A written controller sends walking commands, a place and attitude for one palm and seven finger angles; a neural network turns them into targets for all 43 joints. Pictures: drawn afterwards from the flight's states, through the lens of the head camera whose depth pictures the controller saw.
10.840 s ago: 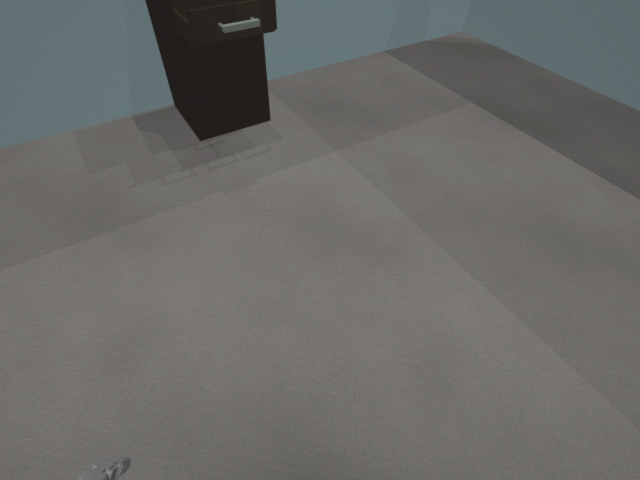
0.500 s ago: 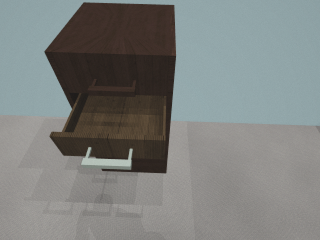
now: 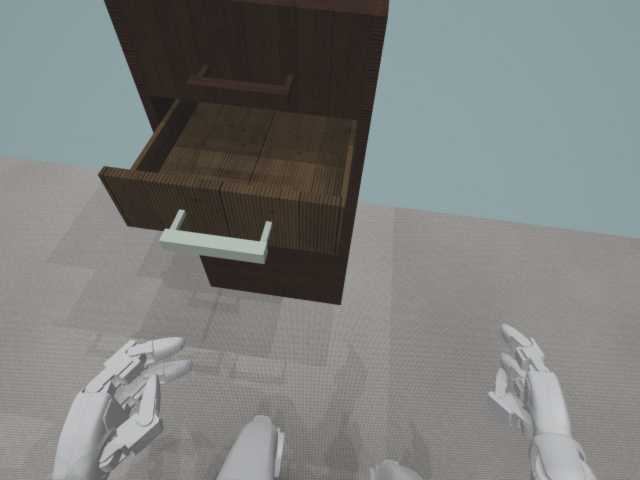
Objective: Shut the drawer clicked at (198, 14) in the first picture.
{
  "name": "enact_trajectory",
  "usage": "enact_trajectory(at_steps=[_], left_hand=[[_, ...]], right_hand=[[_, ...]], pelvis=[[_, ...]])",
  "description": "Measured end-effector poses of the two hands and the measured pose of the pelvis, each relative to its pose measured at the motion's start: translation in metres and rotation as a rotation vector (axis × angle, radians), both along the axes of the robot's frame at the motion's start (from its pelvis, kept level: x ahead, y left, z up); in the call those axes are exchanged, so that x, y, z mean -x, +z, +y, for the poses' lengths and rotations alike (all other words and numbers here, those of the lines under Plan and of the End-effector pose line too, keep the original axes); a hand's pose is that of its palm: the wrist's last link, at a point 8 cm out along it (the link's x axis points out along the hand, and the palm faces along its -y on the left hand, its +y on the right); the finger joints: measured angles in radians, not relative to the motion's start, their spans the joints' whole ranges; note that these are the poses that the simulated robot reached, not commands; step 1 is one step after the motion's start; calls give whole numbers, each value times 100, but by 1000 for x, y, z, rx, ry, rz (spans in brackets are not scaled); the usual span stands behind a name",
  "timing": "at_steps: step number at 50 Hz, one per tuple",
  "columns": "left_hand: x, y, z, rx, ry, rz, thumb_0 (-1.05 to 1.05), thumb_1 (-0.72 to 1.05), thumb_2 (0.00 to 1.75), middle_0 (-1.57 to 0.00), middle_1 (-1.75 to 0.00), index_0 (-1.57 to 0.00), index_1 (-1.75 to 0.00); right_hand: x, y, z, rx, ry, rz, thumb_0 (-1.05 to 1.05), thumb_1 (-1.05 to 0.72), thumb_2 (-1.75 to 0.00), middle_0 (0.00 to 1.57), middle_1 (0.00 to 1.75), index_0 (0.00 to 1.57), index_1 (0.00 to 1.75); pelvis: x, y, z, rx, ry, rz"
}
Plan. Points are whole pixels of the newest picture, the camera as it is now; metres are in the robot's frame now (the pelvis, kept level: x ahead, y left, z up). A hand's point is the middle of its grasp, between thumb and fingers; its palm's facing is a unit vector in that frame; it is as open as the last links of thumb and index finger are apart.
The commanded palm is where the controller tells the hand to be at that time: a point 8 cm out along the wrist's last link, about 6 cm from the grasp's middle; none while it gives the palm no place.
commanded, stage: raise the hand and make a fist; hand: left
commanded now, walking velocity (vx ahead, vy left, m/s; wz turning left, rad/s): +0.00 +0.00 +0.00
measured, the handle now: (219, 234) +0.46 +0.22 -0.03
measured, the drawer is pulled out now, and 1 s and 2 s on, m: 0.21 0.21 0.21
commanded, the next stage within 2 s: bring the fist close to the handle in 1.40 s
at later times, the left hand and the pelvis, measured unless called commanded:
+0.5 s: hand (159, 343) +0.24 +0.21 +0.06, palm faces +0.00 -1.00 -0.08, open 3.3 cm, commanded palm +0.21 +0.26 +0.06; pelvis +0.01 +0.02 +0.01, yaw -2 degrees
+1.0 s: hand (179, 333) +0.25 +0.19 +0.07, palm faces -0.05 -1.00 -0.03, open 3.2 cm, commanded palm +0.24 +0.24 +0.08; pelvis +0.02 +0.04 +0.01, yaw -1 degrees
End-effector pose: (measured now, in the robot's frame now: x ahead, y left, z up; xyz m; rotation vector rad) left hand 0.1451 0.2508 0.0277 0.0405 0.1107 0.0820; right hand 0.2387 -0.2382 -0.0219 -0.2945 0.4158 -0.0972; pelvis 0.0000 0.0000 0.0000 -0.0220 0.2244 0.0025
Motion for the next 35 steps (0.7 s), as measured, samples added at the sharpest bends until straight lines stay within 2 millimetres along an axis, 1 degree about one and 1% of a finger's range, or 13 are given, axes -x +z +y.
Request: enact_trajectory(at_steps=[3,6,8,10,12,14,17,19,23,27,29,31,35], left_hand=[[-6,24,2,-52,-5,-168,2,90,90,-59,-72,-59,-73],[-30,42,-10,-63,-116,-276,2,90,90,-64,-79,-65,-79],[-52,41,-20,-50,-208,-245,2,90,90,-68,-83,-69,-83],[-72,30,-27,-24,-268,-140,1,90,90,-72,-87,-73,-88],[-86,20,-28,9,-270,-22,1,90,90,-76,-92,-77,-92],[-93,17,-23,32,-217,49,1,90,90,-80,-96,-81,-96],[-93,26,-8,29,-97,36,2,90,89,-86,-102,-87,-103],[-89,36,3,-1,-41,-16,2,90,89,-90,-107,-91,-107],[-80,42,18,-56,-43,-77,2,90,90,-98,-115,-99,-116],[-73,26,10,0,-136,-29,1,90,90,-106,-124,-107,-125],[-73,20,2,28,-171,-14,1,90,90,-110,-128,-111,-129],[-75,21,-2,39,-181,-32,2,90,90,-114,-133,-115,-133],[-84,40,-1,31,-140,-130,2,90,90,-122,-141,-123,-142]], right_hand=[[9,-23,10,-16,21,26,0,-90,-90,20,30,20,30],[30,-48,20,-59,13,88,1,-90,-90,20,30,20,30],[49,-61,25,-91,-15,144,1,-90,-90,20,30,20,30],[71,-69,26,-118,-58,208,1,-90,-90,20,30,21,30],[92,-72,24,-133,-108,267,1,-90,-89,20,30,21,30],[110,-72,19,-137,-161,316,1,-90,-89,20,30,21,30],[130,-67,10,-123,-229,373,1,-90,-89,20,30,21,30],[137,-64,4,-103,-252,403,1,-90,-90,20,30,21,30],[133,-60,-5,-57,-251,421,1,-90,-90,20,30,20,30],[108,-51,-3,-23,-225,360,1,-90,-90,20,30,20,30],[92,-45,3,-12,-205,312,1,-90,-90,20,30,20,30],[75,-39,11,-8,-178,265,1,-90,-90,20,30,20,30],[45,-28,34,-29,-113,193,1,-90,-90,20,30,20,30]], pelvis=[[6,-12,-2,19,10,4],[12,-18,-3,30,10,5],[15,-18,-2,29,6,7],[15,-15,-1,22,-2,8],[13,-9,1,15,-11,9],[9,-2,4,8,-23,12],[1,7,8,-1,-40,22],[-4,11,11,-4,-43,29],[-10,11,19,2,-35,43],[-12,10,28,15,-25,49],[-13,9,33,19,-23,53],[-14,8,36,21,-23,53],[-15,8,40,26,-19,47]])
